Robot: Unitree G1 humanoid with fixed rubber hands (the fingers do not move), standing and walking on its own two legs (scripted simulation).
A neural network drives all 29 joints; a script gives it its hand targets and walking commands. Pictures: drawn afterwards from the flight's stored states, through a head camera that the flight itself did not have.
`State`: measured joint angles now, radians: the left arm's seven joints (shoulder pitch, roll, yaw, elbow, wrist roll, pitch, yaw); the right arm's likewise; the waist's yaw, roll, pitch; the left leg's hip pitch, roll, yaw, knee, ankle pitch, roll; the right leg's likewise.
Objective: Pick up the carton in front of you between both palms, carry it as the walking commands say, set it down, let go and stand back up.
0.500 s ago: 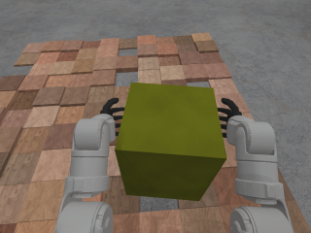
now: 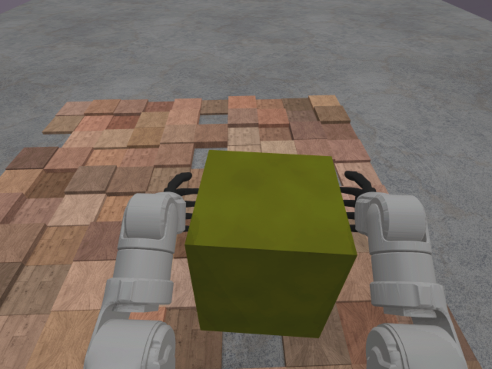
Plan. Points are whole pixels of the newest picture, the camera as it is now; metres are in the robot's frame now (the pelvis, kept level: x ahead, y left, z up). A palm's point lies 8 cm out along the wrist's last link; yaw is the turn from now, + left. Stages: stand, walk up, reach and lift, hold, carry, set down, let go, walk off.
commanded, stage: carry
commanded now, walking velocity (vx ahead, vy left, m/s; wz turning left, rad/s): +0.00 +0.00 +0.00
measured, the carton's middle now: (264, 245) +0.35 +0.01 +0.04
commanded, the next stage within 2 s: none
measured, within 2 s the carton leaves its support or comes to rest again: neither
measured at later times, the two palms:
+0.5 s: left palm (200, 198) +0.37 +0.11 +0.13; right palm (388, 206) +0.37 -0.19 +0.13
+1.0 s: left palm (210, 148) +0.57 +0.13 +0.08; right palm (348, 157) +0.55 -0.17 +0.08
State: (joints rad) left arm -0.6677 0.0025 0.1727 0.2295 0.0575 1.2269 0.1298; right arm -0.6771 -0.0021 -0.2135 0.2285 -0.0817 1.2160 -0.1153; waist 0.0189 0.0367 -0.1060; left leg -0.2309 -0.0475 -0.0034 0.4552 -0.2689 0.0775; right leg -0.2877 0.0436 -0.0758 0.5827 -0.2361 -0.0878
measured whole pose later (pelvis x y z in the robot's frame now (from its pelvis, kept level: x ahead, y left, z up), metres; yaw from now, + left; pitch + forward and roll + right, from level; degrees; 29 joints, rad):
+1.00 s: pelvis +0.26 +0.00 +0.02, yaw -2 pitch +5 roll +0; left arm -0.35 -0.14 0.20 -0.13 0.11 1.20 0.11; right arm -0.31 0.15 -0.20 -0.17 -0.12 1.18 -0.12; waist -0.02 0.00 -0.03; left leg -0.30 -0.01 0.15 0.40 -0.19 0.08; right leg -0.58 -0.06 -0.03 1.06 -0.33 0.00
